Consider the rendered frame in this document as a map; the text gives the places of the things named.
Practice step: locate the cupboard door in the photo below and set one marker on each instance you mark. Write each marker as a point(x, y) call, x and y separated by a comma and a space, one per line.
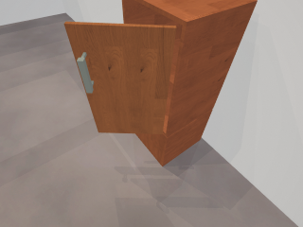
point(130, 66)

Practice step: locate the handle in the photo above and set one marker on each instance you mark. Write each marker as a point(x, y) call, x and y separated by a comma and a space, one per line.
point(88, 83)

